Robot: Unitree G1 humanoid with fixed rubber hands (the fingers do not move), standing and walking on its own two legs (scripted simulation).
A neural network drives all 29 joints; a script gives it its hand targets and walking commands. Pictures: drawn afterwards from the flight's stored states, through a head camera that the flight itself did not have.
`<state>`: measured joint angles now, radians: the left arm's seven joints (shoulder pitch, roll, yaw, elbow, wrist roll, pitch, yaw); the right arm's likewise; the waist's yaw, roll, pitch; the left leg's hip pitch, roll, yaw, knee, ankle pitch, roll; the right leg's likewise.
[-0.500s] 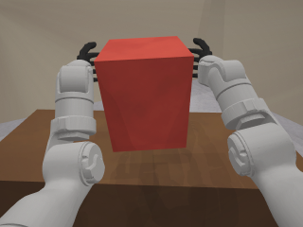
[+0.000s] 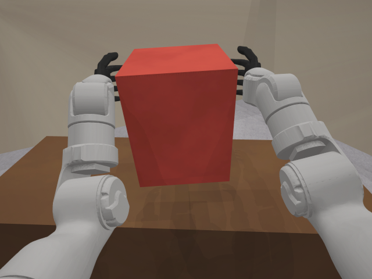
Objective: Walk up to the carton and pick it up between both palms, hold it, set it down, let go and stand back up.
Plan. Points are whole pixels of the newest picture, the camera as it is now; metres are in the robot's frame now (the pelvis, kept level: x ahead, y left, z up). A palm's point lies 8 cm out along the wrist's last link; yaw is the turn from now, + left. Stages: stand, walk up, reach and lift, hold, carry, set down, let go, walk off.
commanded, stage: hold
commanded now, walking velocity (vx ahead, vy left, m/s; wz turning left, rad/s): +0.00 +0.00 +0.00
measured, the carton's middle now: (180, 112) +0.40 +0.01 +0.26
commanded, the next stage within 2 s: set down in 0.98 s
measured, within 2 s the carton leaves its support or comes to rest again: neither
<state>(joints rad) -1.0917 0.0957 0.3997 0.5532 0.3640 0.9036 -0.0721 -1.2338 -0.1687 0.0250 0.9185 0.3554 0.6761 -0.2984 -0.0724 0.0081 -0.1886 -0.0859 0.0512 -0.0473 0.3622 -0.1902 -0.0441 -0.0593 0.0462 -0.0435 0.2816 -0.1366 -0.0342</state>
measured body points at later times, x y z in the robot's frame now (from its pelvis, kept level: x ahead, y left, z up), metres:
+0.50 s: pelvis +0.00 +0.00 +0.00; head -0.11 +0.01 +0.44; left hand +0.38 +0.15 +0.34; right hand +0.37 -0.14 +0.34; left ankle +0.01 +0.15 -0.75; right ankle +0.02 -0.10 -0.75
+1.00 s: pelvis +0.00 +0.00 +0.00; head -0.11 +0.01 +0.44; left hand +0.38 +0.15 +0.34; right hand +0.37 -0.14 +0.34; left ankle +0.01 +0.15 -0.75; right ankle +0.02 -0.10 -0.75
